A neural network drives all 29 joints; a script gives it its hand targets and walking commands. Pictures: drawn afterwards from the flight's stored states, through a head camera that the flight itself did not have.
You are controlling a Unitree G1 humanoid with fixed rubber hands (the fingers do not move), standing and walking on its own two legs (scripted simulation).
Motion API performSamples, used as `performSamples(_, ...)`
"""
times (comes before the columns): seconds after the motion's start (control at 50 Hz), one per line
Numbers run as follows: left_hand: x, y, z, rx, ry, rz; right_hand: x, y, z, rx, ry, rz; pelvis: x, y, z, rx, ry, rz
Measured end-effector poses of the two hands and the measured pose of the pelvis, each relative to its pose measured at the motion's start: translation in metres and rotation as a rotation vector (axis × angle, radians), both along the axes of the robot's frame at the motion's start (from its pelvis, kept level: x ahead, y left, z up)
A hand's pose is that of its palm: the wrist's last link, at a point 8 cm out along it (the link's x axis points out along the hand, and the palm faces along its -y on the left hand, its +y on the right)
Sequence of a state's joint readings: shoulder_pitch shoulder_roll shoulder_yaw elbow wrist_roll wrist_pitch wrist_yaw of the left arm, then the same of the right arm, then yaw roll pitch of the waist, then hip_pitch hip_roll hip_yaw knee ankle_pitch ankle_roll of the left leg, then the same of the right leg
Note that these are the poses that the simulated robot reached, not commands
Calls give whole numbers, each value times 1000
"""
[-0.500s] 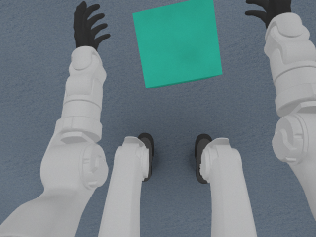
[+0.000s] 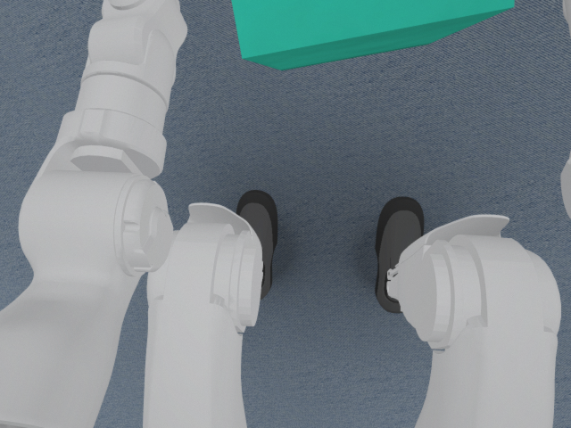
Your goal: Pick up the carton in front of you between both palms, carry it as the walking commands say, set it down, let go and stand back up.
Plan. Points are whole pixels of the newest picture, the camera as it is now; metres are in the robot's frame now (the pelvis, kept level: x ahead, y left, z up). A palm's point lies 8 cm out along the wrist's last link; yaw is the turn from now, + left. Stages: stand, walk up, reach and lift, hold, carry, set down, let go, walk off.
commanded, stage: reach and lift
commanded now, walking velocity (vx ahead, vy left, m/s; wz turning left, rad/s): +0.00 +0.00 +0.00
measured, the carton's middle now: out of the picture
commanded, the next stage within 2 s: none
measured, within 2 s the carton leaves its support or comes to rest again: leaves its support in 0.84 s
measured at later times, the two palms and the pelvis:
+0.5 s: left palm out of the picture +0.55 +0.13 -0.18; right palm out of the picture +0.58 -0.17 -0.18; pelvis +0.00 +0.00 +0.00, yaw +0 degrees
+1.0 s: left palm out of the picture +0.55 +0.13 -0.12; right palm out of the picture +0.56 -0.17 -0.12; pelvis +0.01 +0.00 +0.00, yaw -2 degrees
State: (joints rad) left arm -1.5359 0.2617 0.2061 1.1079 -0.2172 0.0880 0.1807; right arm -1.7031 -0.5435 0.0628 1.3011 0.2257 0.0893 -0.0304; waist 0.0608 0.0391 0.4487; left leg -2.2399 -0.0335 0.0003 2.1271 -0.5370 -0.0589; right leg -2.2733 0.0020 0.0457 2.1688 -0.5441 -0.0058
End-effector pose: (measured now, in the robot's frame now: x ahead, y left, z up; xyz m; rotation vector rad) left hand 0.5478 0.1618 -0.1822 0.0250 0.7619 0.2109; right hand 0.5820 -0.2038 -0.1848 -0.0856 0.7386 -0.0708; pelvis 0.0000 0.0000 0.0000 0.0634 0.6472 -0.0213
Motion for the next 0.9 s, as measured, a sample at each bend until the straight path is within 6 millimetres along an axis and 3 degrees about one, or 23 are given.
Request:
performSamples(0.1, 1, 0, -11, 3, -5, 5, 4, 4, -11, -5, -17, 22, 5, -1, -9, -1, -34, 0)
performSamples(0.38, -3, -8, 4, -16, -12, 3, 1, 16, 6, 8, -9, 39, 7, 1, -4, 2, -6, 6)
performSamples(0.52, 1, -31, 4, -41, -20, -40, 3, 32, 7, 22, -17, 62, 2, 1, -1, 3, -22, 4)
performSamples(0.76, 12, -27, 7, -43, 3, -34, 6, 33, 7, 36, 8, 97, 6, -5, -16, 7, -17, 7)
performSamples(0.9, 13, -29, 27, -27, -20, -8, -8, 36, 15, 25, -13, 49, 11, -4, -15, -2, 13, -3)
